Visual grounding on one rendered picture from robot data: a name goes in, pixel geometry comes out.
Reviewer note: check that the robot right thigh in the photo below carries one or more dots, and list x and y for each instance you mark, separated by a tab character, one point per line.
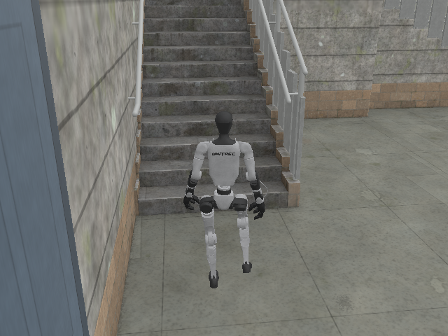
240	204

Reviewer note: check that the robot right forearm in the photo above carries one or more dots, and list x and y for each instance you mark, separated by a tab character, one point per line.
256	189

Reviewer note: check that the left robot upper arm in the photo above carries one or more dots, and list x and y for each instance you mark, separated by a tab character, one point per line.
201	149

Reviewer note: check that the right robot upper arm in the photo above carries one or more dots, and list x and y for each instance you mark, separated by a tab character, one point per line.
249	160

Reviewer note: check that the robot left forearm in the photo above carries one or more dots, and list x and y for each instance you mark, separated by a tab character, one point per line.
190	186

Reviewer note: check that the robot left hand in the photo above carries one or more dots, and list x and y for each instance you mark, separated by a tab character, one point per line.
192	200

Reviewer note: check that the robot left shin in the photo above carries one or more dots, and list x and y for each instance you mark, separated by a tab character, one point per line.
211	256

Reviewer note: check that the robot right hand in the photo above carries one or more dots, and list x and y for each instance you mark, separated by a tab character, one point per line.
260	209

